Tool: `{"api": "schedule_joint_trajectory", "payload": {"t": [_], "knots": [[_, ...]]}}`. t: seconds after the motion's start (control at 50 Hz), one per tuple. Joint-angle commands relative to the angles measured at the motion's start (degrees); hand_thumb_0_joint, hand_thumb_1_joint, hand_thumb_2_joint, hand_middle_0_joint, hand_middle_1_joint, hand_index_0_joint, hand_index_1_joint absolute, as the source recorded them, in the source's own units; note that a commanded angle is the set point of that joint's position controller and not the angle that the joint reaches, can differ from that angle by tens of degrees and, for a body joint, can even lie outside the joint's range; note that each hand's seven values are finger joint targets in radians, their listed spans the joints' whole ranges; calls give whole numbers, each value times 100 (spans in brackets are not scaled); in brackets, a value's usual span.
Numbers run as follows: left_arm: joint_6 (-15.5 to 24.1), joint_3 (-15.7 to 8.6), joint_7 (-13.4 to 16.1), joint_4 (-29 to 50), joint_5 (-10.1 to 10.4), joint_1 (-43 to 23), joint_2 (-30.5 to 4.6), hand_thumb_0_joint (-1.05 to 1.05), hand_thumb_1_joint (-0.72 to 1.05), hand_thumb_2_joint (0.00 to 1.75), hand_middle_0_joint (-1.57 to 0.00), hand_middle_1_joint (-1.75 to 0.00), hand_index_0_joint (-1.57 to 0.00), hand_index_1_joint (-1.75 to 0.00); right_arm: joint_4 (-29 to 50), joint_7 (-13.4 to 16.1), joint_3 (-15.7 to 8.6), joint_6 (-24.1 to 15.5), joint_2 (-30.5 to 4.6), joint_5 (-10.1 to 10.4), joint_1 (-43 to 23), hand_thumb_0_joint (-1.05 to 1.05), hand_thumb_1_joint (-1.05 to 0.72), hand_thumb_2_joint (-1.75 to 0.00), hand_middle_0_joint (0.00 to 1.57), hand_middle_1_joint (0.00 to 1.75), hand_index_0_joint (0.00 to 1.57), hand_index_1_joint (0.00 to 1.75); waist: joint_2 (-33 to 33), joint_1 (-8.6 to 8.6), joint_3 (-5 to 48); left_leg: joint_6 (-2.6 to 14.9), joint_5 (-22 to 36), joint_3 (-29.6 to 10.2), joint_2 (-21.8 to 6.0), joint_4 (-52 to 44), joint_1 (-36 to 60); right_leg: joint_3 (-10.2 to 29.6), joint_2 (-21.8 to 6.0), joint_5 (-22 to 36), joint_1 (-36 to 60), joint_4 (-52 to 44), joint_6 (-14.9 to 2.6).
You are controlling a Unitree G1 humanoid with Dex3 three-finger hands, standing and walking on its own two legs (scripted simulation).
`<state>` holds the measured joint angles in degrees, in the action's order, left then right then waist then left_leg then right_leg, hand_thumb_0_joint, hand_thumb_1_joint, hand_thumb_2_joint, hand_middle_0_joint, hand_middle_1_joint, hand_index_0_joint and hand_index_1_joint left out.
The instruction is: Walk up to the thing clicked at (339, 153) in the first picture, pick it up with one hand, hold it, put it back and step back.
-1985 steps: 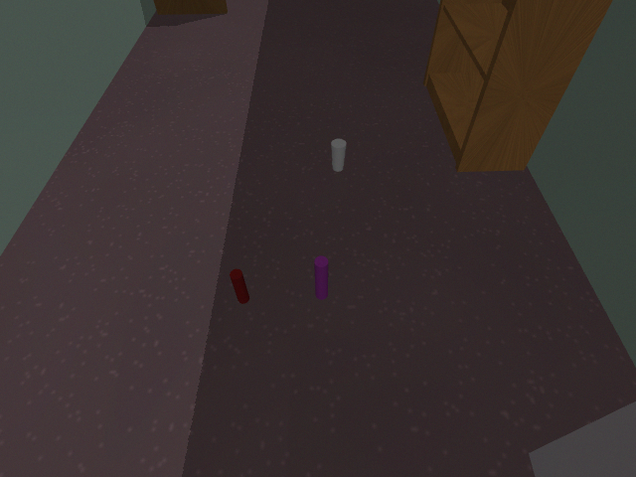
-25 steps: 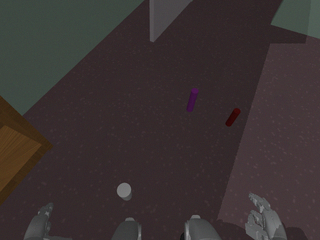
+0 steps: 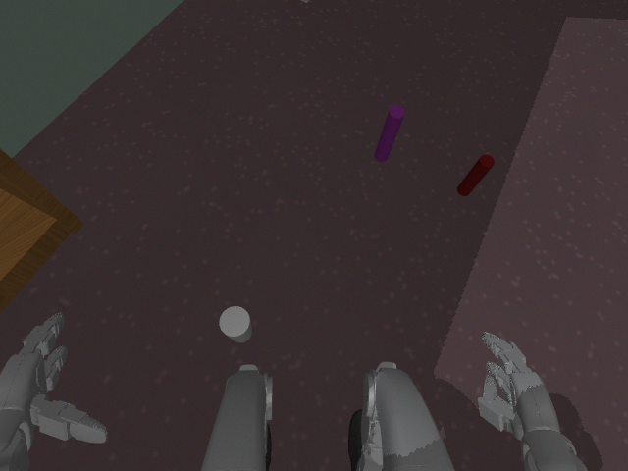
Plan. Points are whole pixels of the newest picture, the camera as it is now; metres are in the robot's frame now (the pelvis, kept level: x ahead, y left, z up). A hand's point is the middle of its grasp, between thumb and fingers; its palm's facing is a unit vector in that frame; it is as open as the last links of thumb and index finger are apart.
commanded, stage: go down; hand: left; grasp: from the side
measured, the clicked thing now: (238, 327) +0.38 +0.18 -0.54
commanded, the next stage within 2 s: approach in 1.86 s
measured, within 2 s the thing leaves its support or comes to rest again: neither
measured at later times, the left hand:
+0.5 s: hand (87, 344) +0.28 +0.35 -0.17, palm faces +0.10 -0.98 -0.20, open 17.3 cm
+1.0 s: hand (89, 332) +0.30 +0.37 -0.20, palm faces +0.10 -0.98 -0.16, open 17.4 cm
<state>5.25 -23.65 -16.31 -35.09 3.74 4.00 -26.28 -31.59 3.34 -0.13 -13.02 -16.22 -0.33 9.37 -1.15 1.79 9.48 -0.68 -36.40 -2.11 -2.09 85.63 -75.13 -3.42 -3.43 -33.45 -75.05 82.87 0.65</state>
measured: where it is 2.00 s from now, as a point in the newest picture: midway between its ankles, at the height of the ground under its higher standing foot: outside the picture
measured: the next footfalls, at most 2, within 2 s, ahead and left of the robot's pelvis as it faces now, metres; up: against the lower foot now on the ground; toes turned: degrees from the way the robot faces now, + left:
none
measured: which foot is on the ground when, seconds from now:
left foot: down 0.00-1.00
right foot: down 0.00-1.00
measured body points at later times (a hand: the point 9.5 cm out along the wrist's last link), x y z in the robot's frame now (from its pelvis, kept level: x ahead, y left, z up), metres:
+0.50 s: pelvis -0.04 +0.00 -0.12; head +0.15 +0.03 +0.29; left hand +0.27 +0.40 -0.15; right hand +0.13 -0.28 -0.22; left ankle +0.03 +0.12 -0.58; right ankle +0.05 -0.13 -0.58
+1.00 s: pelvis -0.06 +0.00 -0.18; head +0.14 +0.04 +0.22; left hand +0.29 +0.42 -0.19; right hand +0.11 -0.28 -0.29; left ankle +0.03 +0.12 -0.58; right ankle +0.05 -0.13 -0.58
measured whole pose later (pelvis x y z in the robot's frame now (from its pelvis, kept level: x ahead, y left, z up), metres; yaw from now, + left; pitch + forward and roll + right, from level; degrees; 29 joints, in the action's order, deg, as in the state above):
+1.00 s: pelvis -0.06 +0.00 -0.18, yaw -2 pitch +32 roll -5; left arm 20.7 -40.9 -37.1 -54.3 9.1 -23.3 -42.3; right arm -38.6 2.2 3.2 -11.7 -20.2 -1.5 5.4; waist -1.4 3.1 7.6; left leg -1.0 -39.8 -5.4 -1.4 121.6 -114.0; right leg -3.9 -3.8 -35.7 -113.0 116.9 -0.1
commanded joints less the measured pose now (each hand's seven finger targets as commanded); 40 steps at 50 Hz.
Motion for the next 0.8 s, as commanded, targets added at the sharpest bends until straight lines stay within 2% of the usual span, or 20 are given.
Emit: {"api": "schedule_joint_trajectory", "payload": {"t": [0.0, 0.02, 0.06, 0.08, 0.1, 0.14, 0.16, 0.18, 0.3, 0.32, 0.36, 0.38, 0.44, 0.48, 0.56, 0.58, 0.66, 0.74, 0.76, 0.78], "knots": [[832, -877, -330, 627, 220, -460, -1750, 0, -57, 6, -7, -11, -7, -11, 518, 60, -425, -208, -1034, 3, 181, 0, -90, -90, 20, 30, 20, 30, 783, -245, 2491, 94, 1566, -16, 167, -682, 922, 351, 172, 1146, 953, -418, -221], [854, -872, -396, 407, 230, -422, -1701, 0, -56, 6, -8, -11, -8, -11, 463, 51, -447, -175, -1059, 4, 207, 0, -91, -90, 20, 30, 20, 30, 710, -227, 2633, 108, 1729, -20, 184, -552, 837, 326, 174, 1272, 928, -318, -226], [943, -1136, -479, 321, 233, -422, -1969, 0, -61, 7, -8, -12, -7, -12, 390, 17, -466, -131, -1164, 11, 180, 0, -90, -90, 20, 30, 20, 30, 820, -370, 2862, 102, 2008, -97, 175, -429, 941, 185, 204, 1439, 584, 21, -281], [999, -1055, -554, 333, 269, -661, -1876, 0, -61, 8, -8, -12, -7, -12, 325, 13, -455, -105, -1153, -5, 183, 0, -90, -90, 20, 30, 20, 30, 856, -286, 2910, 105, 2086, -120, 180, -315, 865, 164, 200, 1490, 448, 121, -283], [1034, -1234, -603, 181, 287, -614, -2013, 0, -61, 8, -8, -13, -7, -13, 325, 2, -467, -83, -1213, -1, 135, 0, -89, -90, 20, 30, 20, 30, 844, -347, 2834, 99, 1927, -187, 162, -345, 844, 129, 212, 1323, 251, 207, -290], [1162, -1256, -695, 287, 317, -1095, -2125, 0, -60, 9, -7, -13, -7, -13, 267, 5, -464, -50, -1176, 2, 106, 0, -89, -90, 20, 30, 20, 30, 823, -270, 2759, 119, 1396, -146, 171, -182, 418, 198, 195, 984, 115, 256, -266], [1211, -1417, -731, 109, 373, -1079, -2187, 0, -61, 10, -7, -13, -7, -13, 238, 8, -445, -42, -1198, 2, 91, 0, -88, -89, 20, 30, 20, 30, 732, -255, 2792, 130, 1332, -177, 161, -122, 338, 188, 209, 943, 89, 332, -259], [1261, -1380, -792, -7, 399, -1209, -2117, 0, -60, 10, -7, -14, -7, -14, 217, -1, -445, -48, -1196, 0, 69, 0, -88, -90, 20, 30, 20, 30, 641, -186, 2748, 145, 1127, -160, 172, -1, 68, 202, 207, 802, -20, 401, -247], [1589, -1530, -1111, -297, 480, -2044, -2535, 0, -55, 9, -7, -13, -7, -13, -10, 20, -389, -46, -1224, -23, 140, 0, -89, -90, 20, 30, 20, 30, 633, -79, 2819, 194, 599, -49, 182, 490, -643, 340, 187, 304, -355, 609, -221], [1635, -1657, -1149, -299, 493, -2140, -2767, 0, -55, 9, -7, -13, -7, -13, -47, 27, -381, -51, -1262, -20, 170, 0, -89, -90, 20, 30, 20, 30, 671, -149, 2844, 192, 475, -40, 184, 523, -719, 352, 184, 188, -380, 630, -220], [1708, -1578, -1269, -461, 500, -2275, -2742, 0, -55, 9, -7, -14, -8, -13, -108, 23, -352, -42, -1285, -28, 159, 0, -89, -90, 20, 30, 20, 30, 730, -106, 2704, 191, 242, -90, 159, 574, -822, 321, 189, 1, -653, 758, -221], [1739, -1710, -1290, -394, 520, -2333, -2900, 0, -56, 8, -8, -13, -8, -13, -102, 22, -355, -41, -1322, -19, 164, 0, -89, -90, 20, 30, 20, 30, 793, -160, 2883, 181, 300, -93, 163, 601, -783, 282, 199, 69, -711, 848, -235], [1771, -1754, -1431, -503, 557, -2338, -2973, 0, -56, 7, -7, -12, -8, -12, -148, 21, -314, -29, -1404, -25, 172, 0, -89, -90, 20, 30, 20, 30, 1042, -196, 3116, 139, 711, -144, 154, 736, -557, 131, 211, 441, -953, 1208, -281], [1769, -1744, -1514, -561, 600, -2532, -2978, 0, -55, 7, -7, -11, -7, -11, -156, 25, -293, -23, -1439, -12, 155, 0, -90, -90, 20, 30, 20, 30, 1042, -159, 3006, 141, 582, -200, 150, 783, -667, 59, 216, 361, -1225, 1328, -292], [1798, -1985, -1615, -682, 658, -2569, -3263, 0, -56, 8, -7, -10, -6, -10, -197, 22, -265, -26, -1488, -16, 163, 0, -90, -90, 20, 30, 20, 30, 997, -221, 3092, 156, 603, -166, 162, 1038, -910, 45, 212, 374, -1276, 1527, -286], [1819, -1885, -1662, -617, 675, -2763, -3200, 0, -57, 8, -7, -11, -6, -11, -229, 19, -252, -18, -1476, -8, 176, 0, -90, -90, 20, 30, 20, 30, 1006, -143, 3067, 164, 536, -188, 153, 1075, -954, 22, 212, 330, -1371, 1585, -287], [1856, -2122, -1750, -708, 716, -2848, -3478, 0, -54, 9, -6, -10, -5, -10, -239, 11, -236, -32, -1534, -28, 189, 0, -90, -90, 20, 30, 20, 30, 993, -190, 3109, 176, 622, -121, 166, 1310, -1190, 24, 215, 389, -1390, 1757, -284], [1856, -2049, -1866, -735, 732, -3074, -3458, 0, -53, 8, -6, -10, -5, -10, -270, -3, -202, -28, -1550, -57, 187, 0, -91, -90, 20, 30, 20, 30, 1015, -97, 3113, 184, 566, -99, 159, 1487, -1341, 2, 211, 358, -1498, 1903, -273], [1863, -2158, -1881, -771, 727, -3074, -3555, 0, -54, 8, -6, -10, -5, -10, -265, -3, -214, -29, -1606, -49, 181, 0, -91, -91, 20, 30, 20, 30, 1087, -158, 3150, 173, 641, -139, 151, 1498, -1238, -26, 213, 432, -1651, 2007, -291], [1860, -2030, -1917, -868, 708, -3179, -3484, 0, -52, 9, -6, -10, -5, -10, -346, -12, -193, -23, -1600, -63, 193, 0, -91, -90, 20, 30, 20, 30, 1148, -97, 2967, 157, 522, -197, 134, 1481, -1284, -50, 211, 330, -1879, 2087, -297]]}}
